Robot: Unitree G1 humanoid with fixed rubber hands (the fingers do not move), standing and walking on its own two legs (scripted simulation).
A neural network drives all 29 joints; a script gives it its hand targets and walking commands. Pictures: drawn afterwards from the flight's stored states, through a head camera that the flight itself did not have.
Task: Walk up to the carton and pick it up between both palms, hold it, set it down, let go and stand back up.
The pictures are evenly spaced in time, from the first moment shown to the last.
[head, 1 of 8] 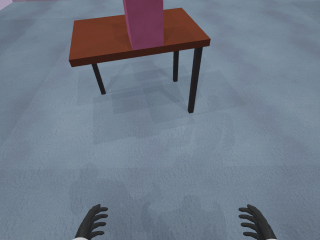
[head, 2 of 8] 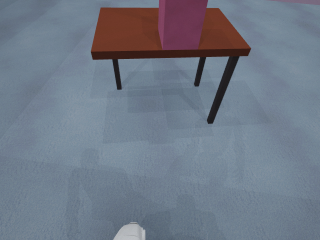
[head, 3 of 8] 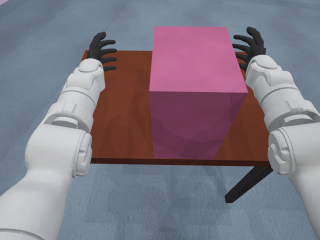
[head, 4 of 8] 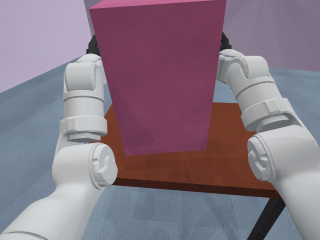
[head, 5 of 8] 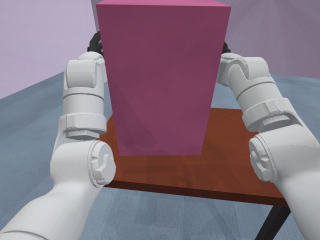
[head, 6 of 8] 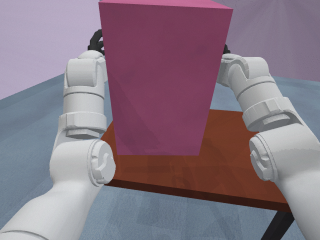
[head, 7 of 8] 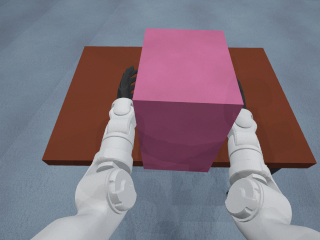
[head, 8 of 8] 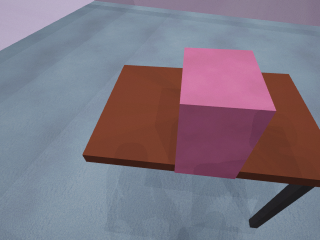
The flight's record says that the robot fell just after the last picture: no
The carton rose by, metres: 0.29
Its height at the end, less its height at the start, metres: +0.00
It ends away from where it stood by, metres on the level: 0.05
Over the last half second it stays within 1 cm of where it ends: yes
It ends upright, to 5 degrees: yes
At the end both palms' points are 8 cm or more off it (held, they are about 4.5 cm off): yes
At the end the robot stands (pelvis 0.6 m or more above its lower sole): yes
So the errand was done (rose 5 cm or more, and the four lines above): yes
